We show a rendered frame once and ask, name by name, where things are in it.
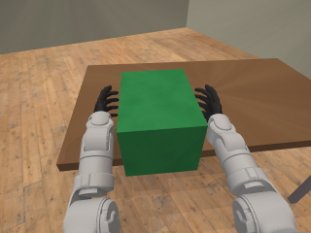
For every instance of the right robot hand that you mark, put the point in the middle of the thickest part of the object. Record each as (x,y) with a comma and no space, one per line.
(213,105)

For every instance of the robot right forearm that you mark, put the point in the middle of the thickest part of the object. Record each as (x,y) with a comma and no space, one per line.
(243,176)

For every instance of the left robot upper arm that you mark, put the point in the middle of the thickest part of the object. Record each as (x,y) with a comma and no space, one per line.
(98,215)

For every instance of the table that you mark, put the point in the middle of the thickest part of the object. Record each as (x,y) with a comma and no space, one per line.
(266,100)

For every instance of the carton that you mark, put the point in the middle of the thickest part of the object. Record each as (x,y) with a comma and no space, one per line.
(160,128)

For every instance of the left robot hand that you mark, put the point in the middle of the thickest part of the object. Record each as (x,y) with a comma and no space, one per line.
(102,101)

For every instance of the robot left forearm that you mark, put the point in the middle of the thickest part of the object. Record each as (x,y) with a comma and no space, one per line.
(95,176)

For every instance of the right robot upper arm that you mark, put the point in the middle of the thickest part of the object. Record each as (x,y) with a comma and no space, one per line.
(263,212)

